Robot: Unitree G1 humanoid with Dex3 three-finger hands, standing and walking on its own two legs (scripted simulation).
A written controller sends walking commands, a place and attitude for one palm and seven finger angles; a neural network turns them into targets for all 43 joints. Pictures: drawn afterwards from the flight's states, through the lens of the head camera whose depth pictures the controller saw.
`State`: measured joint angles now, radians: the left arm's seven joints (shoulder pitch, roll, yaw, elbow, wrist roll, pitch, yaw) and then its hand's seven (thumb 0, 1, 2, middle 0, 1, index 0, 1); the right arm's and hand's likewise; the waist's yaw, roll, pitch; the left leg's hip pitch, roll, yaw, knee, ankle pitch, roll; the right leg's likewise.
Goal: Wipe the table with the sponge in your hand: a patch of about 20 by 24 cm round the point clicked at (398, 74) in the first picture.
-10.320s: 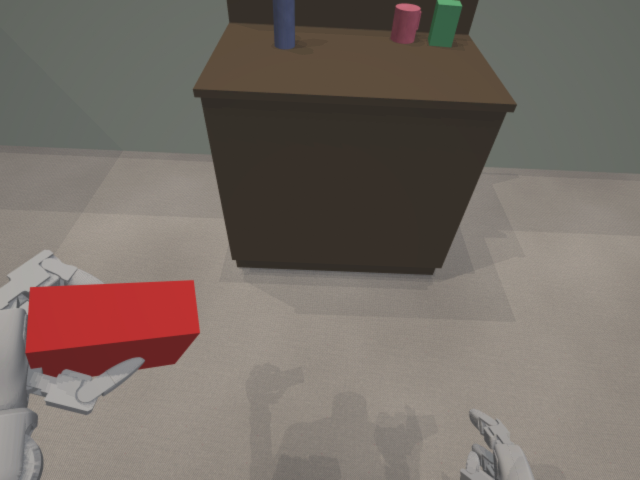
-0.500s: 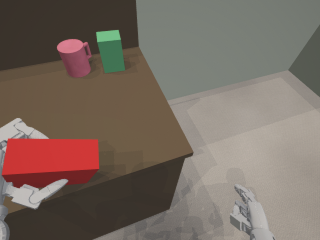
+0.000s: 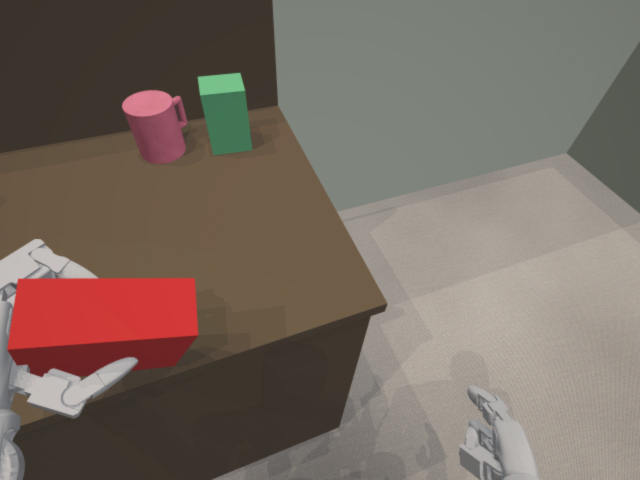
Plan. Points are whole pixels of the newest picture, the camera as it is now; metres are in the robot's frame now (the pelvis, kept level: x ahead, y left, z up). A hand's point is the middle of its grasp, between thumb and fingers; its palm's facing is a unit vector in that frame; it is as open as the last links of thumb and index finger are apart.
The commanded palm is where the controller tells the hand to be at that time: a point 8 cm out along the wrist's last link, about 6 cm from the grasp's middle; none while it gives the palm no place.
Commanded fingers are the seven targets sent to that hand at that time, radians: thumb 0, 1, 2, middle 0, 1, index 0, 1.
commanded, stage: shuffle to correct the standing spot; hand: left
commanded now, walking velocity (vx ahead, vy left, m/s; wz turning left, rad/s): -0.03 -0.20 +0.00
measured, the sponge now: (137, 328) +0.22 +0.19 +0.14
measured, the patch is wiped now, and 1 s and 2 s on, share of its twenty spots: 0.00 0.00 0.00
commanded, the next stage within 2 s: come to a stop and stand still in 1.20 s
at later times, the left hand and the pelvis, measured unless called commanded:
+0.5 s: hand (87, 318) +0.22 +0.23 +0.16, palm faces +0.33 -0.86 -0.39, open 9.7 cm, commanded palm +0.17 +0.27 +0.18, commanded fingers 0.00 0.10 1.30 -1.20 -1.60 -1.20 -1.60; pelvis +0.01 -0.01 +0.00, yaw +0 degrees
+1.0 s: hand (94, 317) +0.22 +0.23 +0.15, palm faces +0.33 -0.86 -0.39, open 9.7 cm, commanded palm +0.17 +0.27 +0.18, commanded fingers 0.00 0.10 1.30 -1.20 -1.60 -1.20 -1.60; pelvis +0.01 -0.01 +0.00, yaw +0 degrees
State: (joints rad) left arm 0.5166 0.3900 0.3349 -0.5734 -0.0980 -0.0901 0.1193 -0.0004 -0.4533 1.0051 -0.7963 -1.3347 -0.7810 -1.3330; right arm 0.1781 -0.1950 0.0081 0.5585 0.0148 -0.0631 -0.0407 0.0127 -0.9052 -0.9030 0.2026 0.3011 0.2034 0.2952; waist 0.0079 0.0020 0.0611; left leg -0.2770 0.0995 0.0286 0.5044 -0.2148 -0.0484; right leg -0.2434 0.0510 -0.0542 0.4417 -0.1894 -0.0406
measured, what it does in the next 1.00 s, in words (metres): stands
